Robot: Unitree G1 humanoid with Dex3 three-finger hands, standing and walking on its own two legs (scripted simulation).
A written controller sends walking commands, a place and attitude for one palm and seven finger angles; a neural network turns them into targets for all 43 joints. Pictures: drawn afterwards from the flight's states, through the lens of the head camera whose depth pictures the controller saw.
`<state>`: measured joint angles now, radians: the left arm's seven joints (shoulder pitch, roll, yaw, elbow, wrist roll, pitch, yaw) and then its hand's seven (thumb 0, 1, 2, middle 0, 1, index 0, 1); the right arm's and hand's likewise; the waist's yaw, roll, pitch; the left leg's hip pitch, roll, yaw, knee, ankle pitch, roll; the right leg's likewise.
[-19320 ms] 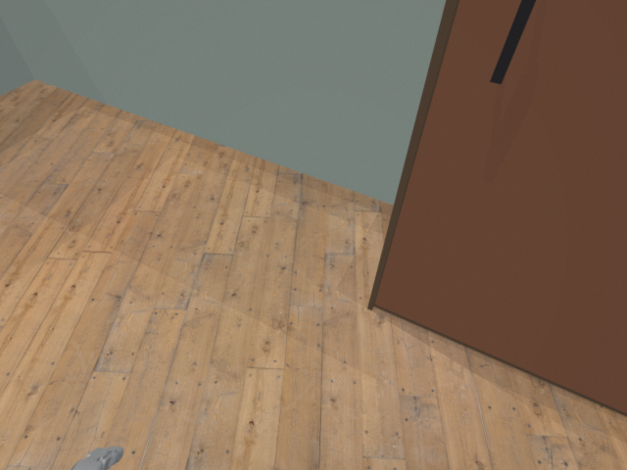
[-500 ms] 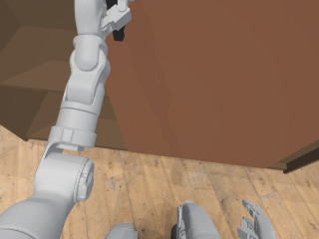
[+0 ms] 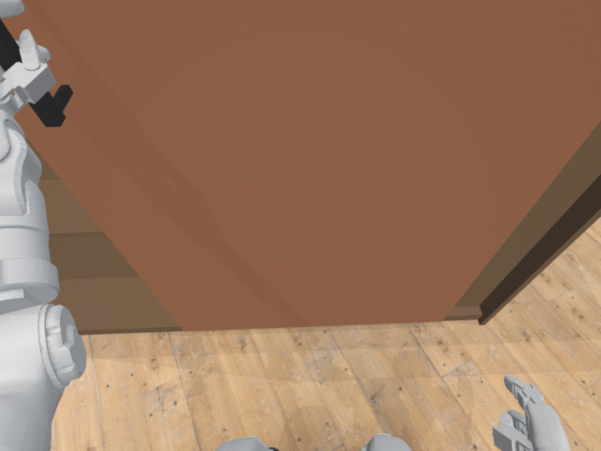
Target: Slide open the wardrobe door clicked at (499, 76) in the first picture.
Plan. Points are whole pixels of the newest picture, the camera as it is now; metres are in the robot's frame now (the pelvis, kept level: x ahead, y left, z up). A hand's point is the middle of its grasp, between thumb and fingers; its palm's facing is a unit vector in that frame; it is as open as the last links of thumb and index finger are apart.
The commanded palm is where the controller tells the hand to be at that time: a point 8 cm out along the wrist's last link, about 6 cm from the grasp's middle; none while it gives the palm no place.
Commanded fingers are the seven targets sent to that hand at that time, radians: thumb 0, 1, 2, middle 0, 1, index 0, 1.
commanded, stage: stop walking and hold the door there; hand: left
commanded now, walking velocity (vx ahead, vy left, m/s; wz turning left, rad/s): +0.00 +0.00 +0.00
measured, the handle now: (11, 34) +0.48 +0.31 +0.28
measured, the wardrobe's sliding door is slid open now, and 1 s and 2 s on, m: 0.69 0.69 0.69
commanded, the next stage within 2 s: none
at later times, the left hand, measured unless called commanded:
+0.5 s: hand (35, 70) +0.45 +0.29 +0.26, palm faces +0.50 -0.85 -0.19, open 5.7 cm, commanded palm +0.41 +0.33 +0.23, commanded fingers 0.00 0.90 0.90 -0.45 -1.40 -0.45 -1.40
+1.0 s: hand (34, 73) +0.45 +0.28 +0.26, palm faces +0.43 -0.88 -0.19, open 5.9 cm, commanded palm +0.40 +0.34 +0.23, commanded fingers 0.00 0.90 0.90 -0.45 -1.40 -0.45 -1.40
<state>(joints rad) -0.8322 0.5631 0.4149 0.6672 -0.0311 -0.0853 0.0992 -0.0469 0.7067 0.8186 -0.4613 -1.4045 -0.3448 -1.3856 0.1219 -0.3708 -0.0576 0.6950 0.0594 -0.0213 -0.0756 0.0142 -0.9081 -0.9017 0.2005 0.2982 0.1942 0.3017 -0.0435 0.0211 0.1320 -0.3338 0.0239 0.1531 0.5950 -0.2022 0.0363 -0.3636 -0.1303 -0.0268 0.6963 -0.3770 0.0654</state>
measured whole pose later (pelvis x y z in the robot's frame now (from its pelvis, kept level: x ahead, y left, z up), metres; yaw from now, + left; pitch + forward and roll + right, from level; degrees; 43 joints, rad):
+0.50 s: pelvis +0.00 -0.01 +0.01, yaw -7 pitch +0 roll +0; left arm -0.70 0.66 0.50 0.75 0.00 -0.13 0.08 -0.08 0.68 0.79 -0.46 -1.40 -0.37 -1.39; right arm 0.25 -0.32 0.00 0.70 0.06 -0.01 -0.10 0.02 -0.90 -0.90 0.20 0.30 0.20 0.30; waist -0.04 0.02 0.05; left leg -0.24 0.05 0.09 0.49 -0.24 -0.01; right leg -0.25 0.00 -0.04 0.50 -0.25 -0.02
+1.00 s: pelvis -0.02 +0.01 +0.01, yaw -9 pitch +1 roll -1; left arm -0.72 0.70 0.47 0.82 -0.02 -0.16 0.07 -0.07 0.71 0.77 -0.46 -1.40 -0.31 -1.36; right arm 0.31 -0.29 0.03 0.72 0.05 0.01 -0.11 0.01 -0.90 -0.90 0.21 0.30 0.20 0.30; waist -0.07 0.02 0.02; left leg -0.30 0.05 0.13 0.52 -0.23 0.02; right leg -0.30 0.00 -0.01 0.48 -0.19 0.01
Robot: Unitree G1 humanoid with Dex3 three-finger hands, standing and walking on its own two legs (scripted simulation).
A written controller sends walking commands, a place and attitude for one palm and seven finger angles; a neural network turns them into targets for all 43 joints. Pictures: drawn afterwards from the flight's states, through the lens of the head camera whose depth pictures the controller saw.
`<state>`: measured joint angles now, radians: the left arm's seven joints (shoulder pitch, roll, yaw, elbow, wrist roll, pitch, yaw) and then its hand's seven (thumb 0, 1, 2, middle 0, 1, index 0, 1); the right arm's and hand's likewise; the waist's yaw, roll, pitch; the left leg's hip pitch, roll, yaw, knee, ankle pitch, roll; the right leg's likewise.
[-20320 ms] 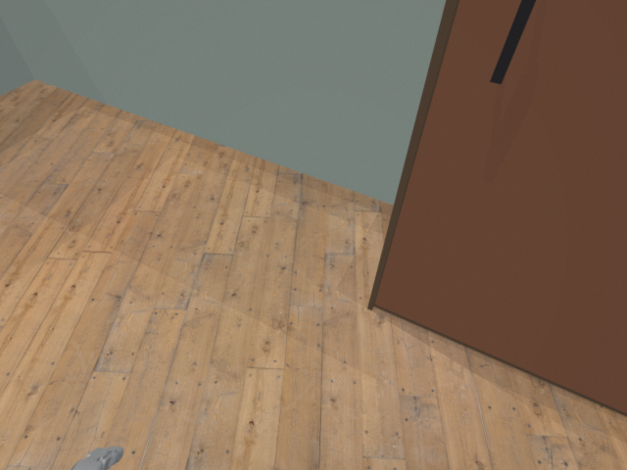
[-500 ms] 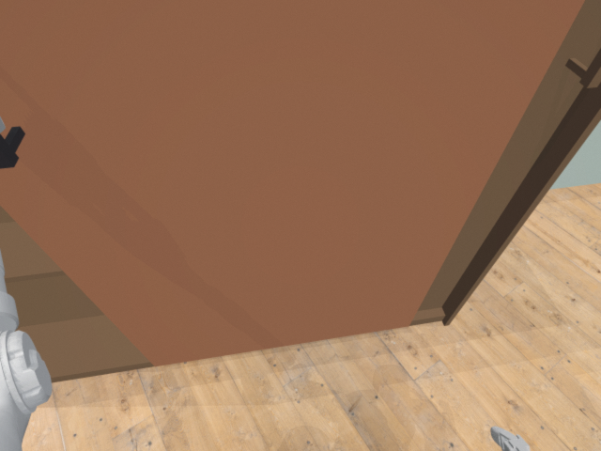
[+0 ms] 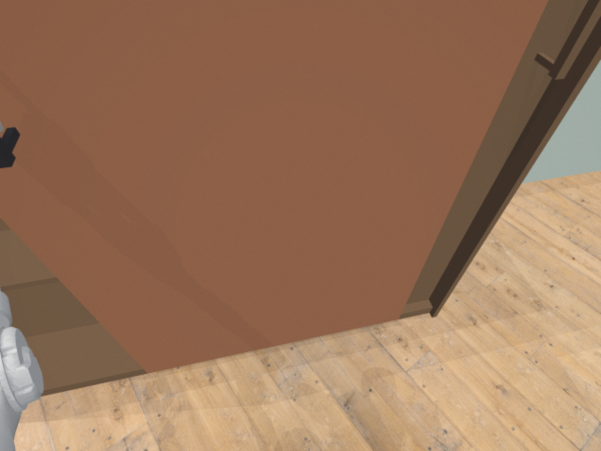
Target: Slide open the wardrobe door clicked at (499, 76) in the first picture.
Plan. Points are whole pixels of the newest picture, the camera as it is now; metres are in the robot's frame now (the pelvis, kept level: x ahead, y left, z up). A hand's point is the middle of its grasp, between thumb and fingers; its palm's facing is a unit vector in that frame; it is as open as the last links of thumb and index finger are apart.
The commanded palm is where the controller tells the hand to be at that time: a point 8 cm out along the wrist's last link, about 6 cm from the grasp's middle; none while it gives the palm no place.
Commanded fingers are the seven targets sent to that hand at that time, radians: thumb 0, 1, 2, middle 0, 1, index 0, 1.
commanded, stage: stop walking and hold the door there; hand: left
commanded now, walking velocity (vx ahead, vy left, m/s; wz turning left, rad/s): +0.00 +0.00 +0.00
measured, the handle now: out of the picture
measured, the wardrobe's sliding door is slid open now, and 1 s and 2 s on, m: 0.69 0.69 0.69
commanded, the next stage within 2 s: loosen the grip on the handle in 1.20 s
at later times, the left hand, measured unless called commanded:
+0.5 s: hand out of the picture +0.42 +0.35 +0.24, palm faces +0.40 -0.90 -0.17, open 5.6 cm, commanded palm +0.38 +0.39 +0.22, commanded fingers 0.00 0.90 0.90 -0.45 -1.40 -0.45 -1.40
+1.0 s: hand out of the picture +0.41 +0.35 +0.25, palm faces +0.33 -0.93 -0.14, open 5.6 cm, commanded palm +0.37 +0.40 +0.22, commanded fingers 0.00 0.90 0.90 -0.45 -1.40 -0.45 -1.40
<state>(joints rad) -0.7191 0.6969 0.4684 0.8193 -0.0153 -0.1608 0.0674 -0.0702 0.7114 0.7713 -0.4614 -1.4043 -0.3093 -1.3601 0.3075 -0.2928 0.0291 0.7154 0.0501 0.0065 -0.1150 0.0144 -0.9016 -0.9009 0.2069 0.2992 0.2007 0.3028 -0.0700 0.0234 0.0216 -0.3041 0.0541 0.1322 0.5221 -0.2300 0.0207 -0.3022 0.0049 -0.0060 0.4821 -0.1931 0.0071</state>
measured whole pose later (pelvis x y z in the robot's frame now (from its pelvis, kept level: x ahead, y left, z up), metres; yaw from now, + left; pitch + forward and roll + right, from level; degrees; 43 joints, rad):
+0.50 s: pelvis -0.03 +0.08 -0.01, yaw +5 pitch +1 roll +0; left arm -0.85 0.49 0.28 0.63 -0.04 -0.17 0.06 -0.12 0.72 0.79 -0.46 -1.40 -0.33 -1.39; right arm 0.18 -0.24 0.01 0.69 0.04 -0.04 -0.09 0.01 -0.91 -0.90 0.20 0.30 0.19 0.30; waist -0.03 0.00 0.11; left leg -0.33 0.02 0.08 0.56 -0.25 0.02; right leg -0.42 -0.05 -0.05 0.89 -0.47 0.06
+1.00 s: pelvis -0.03 +0.11 +0.00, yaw +4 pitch +1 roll -1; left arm -0.83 0.45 0.24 0.61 -0.06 -0.13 0.06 -0.09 0.73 0.78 -0.46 -1.40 -0.34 -1.39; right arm 0.20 -0.30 0.02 0.67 0.04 0.00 -0.10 0.01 -0.90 -0.90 0.20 0.30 0.20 0.30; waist -0.05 0.01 0.07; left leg -0.29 0.03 0.08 0.53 -0.26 0.03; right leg -0.23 0.02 -0.06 0.48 -0.28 -0.02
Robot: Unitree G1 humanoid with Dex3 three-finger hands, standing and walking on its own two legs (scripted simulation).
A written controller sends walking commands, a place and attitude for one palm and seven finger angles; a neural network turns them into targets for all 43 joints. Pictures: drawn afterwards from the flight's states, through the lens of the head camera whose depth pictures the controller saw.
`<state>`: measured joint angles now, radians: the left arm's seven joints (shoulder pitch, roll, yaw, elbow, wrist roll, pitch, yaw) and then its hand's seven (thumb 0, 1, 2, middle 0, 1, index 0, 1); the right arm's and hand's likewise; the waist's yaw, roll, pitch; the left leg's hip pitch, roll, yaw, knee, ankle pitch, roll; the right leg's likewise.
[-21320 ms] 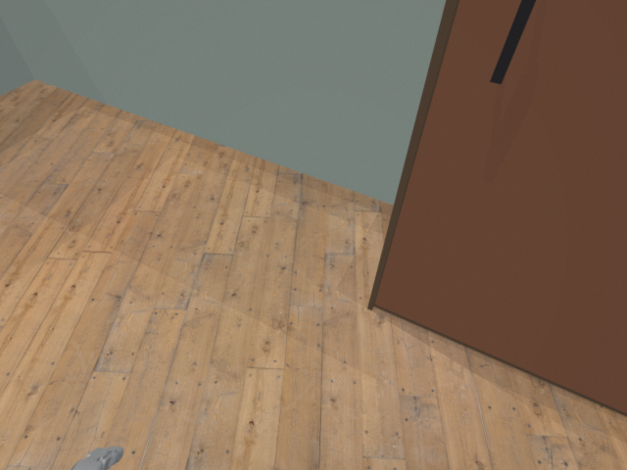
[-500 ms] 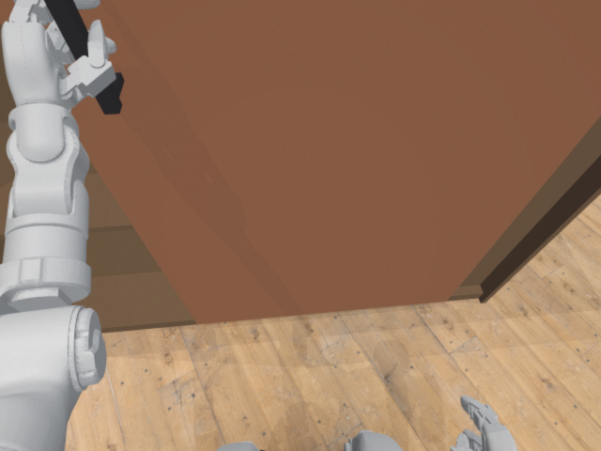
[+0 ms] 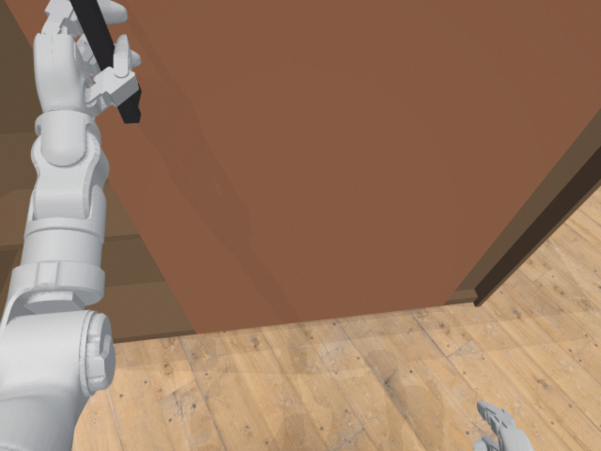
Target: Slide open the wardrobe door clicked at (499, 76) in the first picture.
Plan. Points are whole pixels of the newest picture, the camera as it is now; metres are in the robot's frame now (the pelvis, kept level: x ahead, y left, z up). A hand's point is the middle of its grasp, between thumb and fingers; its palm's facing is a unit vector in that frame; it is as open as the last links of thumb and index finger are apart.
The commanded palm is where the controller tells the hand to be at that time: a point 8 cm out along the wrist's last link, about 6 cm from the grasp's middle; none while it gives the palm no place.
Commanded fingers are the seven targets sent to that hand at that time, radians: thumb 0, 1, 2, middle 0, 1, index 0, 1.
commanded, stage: stop walking and hold the door there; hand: left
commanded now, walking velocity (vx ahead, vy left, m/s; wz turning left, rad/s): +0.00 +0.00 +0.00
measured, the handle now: (105, 34) +0.50 +0.23 +0.27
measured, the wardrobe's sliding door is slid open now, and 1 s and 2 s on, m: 0.69 0.69 0.69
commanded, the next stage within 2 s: loosen the grip on the handle in 0.20 s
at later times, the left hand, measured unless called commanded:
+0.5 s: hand (113, 61) +0.46 +0.21 +0.26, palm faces +0.27 -0.95 -0.14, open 7.6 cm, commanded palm +0.42 +0.25 +0.24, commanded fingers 0.00 -0.43 0.26 -0.44 -1.38 -0.44 -1.38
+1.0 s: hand (118, 70) +0.47 +0.22 +0.25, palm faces +0.24 -0.96 -0.13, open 14.5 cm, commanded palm +0.43 +0.27 +0.25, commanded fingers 0.00 -0.55 0.20 -0.25 -1.15 -0.25 -1.15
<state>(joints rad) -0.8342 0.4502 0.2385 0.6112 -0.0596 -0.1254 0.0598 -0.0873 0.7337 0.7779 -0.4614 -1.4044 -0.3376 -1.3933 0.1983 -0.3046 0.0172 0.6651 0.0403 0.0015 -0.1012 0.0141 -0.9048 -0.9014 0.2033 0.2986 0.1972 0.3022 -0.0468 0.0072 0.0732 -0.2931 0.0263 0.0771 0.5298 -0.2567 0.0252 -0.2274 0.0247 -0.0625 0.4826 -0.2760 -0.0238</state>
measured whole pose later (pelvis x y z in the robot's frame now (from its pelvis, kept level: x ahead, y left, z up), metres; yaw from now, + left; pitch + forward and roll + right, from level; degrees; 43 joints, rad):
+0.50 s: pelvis -0.02 -0.01 +0.00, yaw +0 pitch +4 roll +0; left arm -1.04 0.51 0.34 1.03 0.05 -0.16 -0.01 -0.01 0.37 0.65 -0.51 -1.41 -0.40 -1.40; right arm 0.32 -0.26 0.01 0.72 -0.01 -0.14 -0.04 0.01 -0.90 -0.90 0.21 0.30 0.20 0.30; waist -0.08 0.00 -0.05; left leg -0.38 0.02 0.08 0.51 -0.20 0.02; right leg -0.34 0.01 -0.06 0.52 -0.25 -0.04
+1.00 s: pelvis -0.01 +0.00 +0.00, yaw +0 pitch +5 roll +0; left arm -0.90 0.49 0.33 0.79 -0.02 -0.14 -0.03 -0.02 -0.55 0.20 -0.42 -1.27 -0.27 -1.18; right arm 0.35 -0.26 0.01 0.73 0.03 -0.13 -0.06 0.01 -0.90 -0.90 0.20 0.30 0.20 0.30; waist -0.07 0.00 -0.03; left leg -0.36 0.02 0.09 0.50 -0.22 0.03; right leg -0.32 0.02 -0.05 0.49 -0.26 -0.04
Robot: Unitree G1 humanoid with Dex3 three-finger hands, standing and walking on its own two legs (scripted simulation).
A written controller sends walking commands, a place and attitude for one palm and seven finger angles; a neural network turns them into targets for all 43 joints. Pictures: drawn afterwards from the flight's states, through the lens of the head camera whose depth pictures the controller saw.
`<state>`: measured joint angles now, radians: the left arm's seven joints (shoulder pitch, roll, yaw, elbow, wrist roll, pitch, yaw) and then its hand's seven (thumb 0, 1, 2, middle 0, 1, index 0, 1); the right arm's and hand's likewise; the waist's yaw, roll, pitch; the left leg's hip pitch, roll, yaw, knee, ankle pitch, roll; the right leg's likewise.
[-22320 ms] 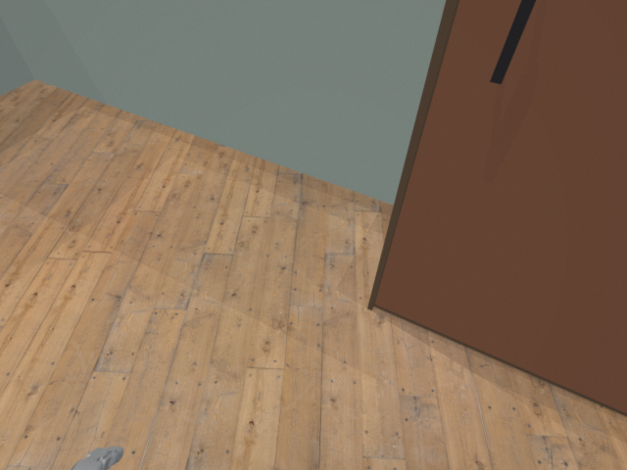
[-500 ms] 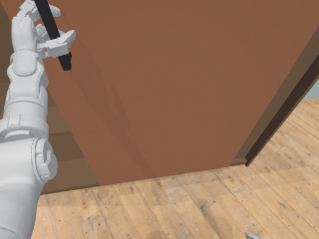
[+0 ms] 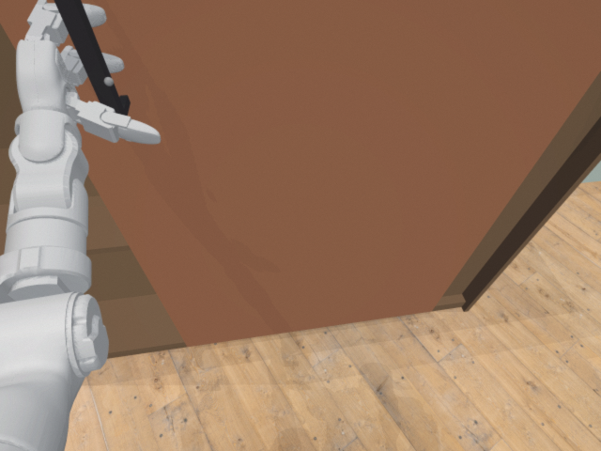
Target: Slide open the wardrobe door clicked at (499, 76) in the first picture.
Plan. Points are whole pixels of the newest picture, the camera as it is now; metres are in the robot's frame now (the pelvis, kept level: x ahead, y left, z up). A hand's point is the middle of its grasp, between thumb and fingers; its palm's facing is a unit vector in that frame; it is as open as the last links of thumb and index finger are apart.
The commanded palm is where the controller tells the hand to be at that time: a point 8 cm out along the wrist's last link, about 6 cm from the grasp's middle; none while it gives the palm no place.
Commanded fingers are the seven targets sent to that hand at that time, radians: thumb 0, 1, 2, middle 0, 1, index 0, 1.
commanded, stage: slip the hand off the handle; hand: left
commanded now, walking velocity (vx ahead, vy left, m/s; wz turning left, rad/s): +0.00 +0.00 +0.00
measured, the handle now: (95, 47) +0.51 +0.24 +0.27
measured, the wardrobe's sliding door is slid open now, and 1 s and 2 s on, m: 0.69 0.69 0.69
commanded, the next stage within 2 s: draw the hand back to the body in 1.26 s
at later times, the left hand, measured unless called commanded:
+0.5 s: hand (43, 87) +0.46 +0.29 +0.25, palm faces +0.32 -0.94 -0.15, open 14.7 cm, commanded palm +0.42 +0.33 +0.25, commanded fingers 0.00 -0.55 0.20 -0.25 -1.15 -0.25 -1.15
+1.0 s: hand (25, 124) +0.39 +0.28 +0.25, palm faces +0.29 -0.95 -0.13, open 14.7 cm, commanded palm +0.34 +0.31 +0.25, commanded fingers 0.00 -0.55 0.20 -0.25 -1.15 -0.25 -1.15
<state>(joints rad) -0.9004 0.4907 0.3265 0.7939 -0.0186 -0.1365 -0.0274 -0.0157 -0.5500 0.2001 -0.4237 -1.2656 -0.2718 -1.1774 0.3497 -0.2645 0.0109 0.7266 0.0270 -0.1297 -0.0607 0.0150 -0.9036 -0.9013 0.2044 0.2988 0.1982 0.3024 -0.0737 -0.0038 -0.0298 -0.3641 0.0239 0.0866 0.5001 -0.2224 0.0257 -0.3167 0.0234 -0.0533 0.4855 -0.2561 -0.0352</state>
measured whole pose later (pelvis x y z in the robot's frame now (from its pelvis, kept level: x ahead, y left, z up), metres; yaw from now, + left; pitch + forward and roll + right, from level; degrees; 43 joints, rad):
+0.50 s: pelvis +0.01 +0.00 +0.00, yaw +0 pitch +5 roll -1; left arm -0.83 0.62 0.42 0.79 -0.04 -0.12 -0.13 -0.02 -0.56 0.20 -0.36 -1.19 -0.26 -1.15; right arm 0.36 -0.27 0.02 0.68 0.04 -0.08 -0.09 0.01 -0.90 -0.90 0.21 0.30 0.20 0.30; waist -0.07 0.00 -0.04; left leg -0.37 0.02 0.09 0.52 -0.24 0.03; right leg -0.31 0.02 -0.05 0.49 -0.27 -0.03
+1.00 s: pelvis +0.01 +0.01 +0.00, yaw +0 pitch +2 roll -1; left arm -0.49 0.45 0.40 0.26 -0.14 0.03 -0.11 -0.02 -0.56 0.20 -0.26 -1.15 -0.26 -1.15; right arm 0.26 -0.24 0.04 0.63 0.05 -0.09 -0.08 0.02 -0.90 -0.90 0.20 0.30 0.20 0.30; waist 0.00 0.02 -0.06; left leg -0.29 0.00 0.09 0.51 -0.26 0.04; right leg -0.24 0.01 -0.05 0.49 -0.29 -0.02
